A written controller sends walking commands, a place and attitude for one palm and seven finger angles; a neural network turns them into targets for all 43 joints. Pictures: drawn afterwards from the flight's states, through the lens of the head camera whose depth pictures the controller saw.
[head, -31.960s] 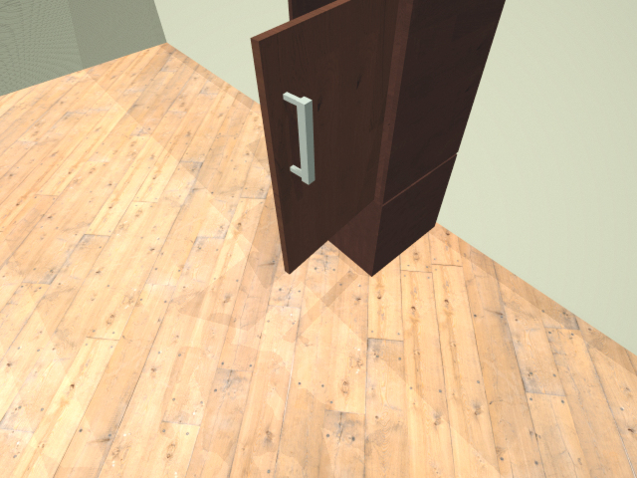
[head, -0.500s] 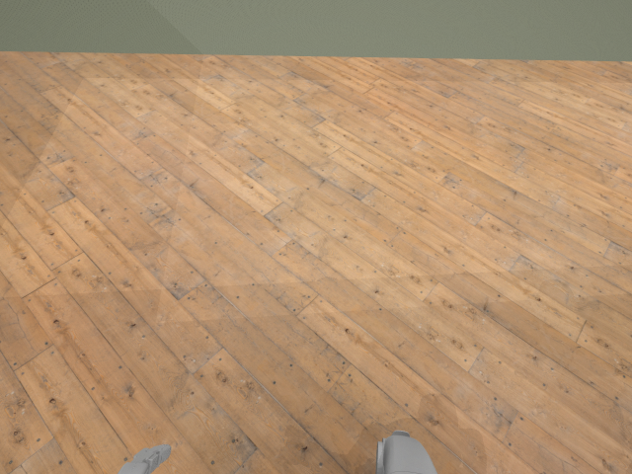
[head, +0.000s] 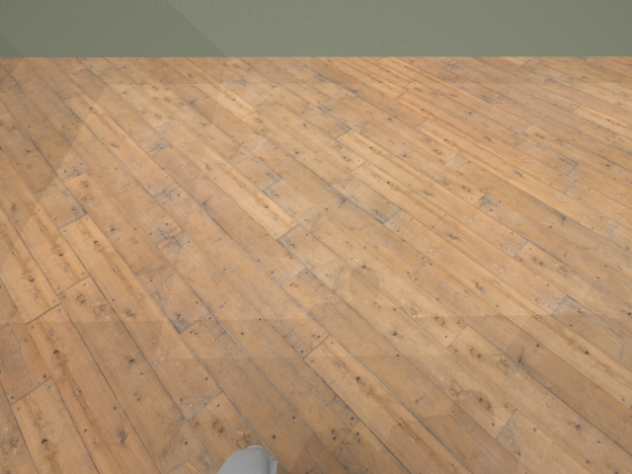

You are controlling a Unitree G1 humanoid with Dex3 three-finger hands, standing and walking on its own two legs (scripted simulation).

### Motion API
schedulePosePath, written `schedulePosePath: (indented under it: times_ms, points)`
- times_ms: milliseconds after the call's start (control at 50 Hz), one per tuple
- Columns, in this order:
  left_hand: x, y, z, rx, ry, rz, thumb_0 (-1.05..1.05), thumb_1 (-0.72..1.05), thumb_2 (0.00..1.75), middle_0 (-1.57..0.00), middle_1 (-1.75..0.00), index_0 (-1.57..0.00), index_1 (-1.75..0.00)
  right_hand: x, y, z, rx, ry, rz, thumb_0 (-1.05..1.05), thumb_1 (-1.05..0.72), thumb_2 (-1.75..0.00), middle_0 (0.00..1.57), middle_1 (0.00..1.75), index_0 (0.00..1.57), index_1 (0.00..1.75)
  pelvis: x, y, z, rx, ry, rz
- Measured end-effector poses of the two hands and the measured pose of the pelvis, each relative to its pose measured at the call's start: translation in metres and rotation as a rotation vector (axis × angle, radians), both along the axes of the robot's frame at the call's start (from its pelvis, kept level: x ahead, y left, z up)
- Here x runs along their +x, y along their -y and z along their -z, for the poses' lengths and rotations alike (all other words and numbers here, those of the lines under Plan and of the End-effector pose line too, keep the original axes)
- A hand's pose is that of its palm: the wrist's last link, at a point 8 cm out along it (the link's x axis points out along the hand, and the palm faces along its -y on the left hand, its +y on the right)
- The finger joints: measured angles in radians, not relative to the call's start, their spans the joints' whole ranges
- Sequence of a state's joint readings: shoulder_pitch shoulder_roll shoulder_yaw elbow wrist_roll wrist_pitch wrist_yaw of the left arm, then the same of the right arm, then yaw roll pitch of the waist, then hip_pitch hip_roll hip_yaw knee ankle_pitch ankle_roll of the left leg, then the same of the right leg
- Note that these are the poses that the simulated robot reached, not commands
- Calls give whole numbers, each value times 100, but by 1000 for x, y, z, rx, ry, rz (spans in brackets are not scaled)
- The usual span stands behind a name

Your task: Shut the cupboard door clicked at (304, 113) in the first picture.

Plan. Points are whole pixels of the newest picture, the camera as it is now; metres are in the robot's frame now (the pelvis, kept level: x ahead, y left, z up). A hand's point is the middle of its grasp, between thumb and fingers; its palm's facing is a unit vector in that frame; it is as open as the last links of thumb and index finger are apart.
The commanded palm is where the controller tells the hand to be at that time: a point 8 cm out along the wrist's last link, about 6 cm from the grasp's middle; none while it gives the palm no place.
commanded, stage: turn to face it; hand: left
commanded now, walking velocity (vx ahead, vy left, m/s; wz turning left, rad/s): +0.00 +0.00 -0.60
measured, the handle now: out of the picture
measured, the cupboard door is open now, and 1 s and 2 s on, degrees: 64 64 64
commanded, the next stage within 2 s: none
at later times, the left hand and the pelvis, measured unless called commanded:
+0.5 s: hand (189, 439) +0.18 +0.20 -0.16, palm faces -0.24 -0.94 -0.24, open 7.4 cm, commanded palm none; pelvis +0.04 +0.02 +0.00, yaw -18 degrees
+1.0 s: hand (242, 395) +0.25 +0.14 -0.19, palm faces -0.52 -0.83 -0.18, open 7.4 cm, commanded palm none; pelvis +0.07 +0.02 -0.01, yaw -35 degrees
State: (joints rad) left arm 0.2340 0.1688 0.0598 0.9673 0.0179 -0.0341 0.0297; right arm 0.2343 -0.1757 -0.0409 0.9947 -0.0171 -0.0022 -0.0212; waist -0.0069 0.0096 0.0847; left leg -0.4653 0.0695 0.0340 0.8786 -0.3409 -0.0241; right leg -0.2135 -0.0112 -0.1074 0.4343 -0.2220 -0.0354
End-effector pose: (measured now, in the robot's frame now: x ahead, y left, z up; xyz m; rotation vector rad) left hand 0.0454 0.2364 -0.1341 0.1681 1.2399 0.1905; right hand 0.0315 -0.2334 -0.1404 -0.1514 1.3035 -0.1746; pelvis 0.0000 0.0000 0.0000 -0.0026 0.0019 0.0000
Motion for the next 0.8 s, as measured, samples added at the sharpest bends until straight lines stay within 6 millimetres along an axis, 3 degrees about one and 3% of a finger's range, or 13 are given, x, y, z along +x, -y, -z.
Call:
schedulePosePath:
  times_ms: [60,120,160,220,300,400,500,580,680,800]
  points:
    - [-15,-10,8,-13,-93,-5,-1,94,90,-20,-30,-20,-30,49,-8,-5,-10,103,-14,0,-91,-90,19,30,19,30,11,-8,3,-12,2,39]
    - [-21,-20,21,-38,-161,-8,0,93,90,-20,-30,-20,-30,86,-20,-9,-27,196,-18,0,-91,-90,19,30,19,30,24,-20,10,-33,3,78]
    - [-18,-26,28,-52,-185,-6,0,93,90,-20,-30,-20,-30,100,-27,-13,-40,234,-22,0,-91,-90,19,30,19,30,30,-26,13,-28,5,100]
    - [0,-32,28,-63,-186,27,1,92,90,-20,-30,-20,-30,105,-34,-21,-55,251,-17,0,-91,-90,19,30,20,30,34,-31,10,-30,11,144]
    - [38,-37,20,-63,-137,84,1,91,90,-20,-30,-20,-30,94,-32,-27,-66,229,27,0,-90,-90,20,30,20,30,38,-34,3,-38,10,188]
    - [90,-35,8,-33,-65,178,1,91,90,-20,-30,-20,-30,62,-19,-24,-71,178,129,0,-90,-90,20,30,20,30,40,-31,-1,-39,3,250]
    - [142,-13,-2,7,8,305,1,91,90,-19,-30,-20,-30,14,4,-11,-67,112,256,0,-90,-90,20,30,20,30,42,-18,3,-30,4,322]
    - [176,15,-3,47,87,405,1,91,90,-19,-30,-20,-30,-26,27,13,-56,63,353,0,-90,-90,20,30,20,30,43,0,19,2,4,378]
    - [189,41,-11,59,92,479,1,91,90,-20,-30,-20,-30,-52,41,13,-66,6,429,1,-91,-90,19,30,20,30,42,5,14,-1,-5,434]
    - [197,61,-7,18,55,547,1,91,90,-20,-30,-20,-30,-52,38,-6,-82,34,471,1,-91,-90,19,30,19,30,48,6,5,13,-19,490]
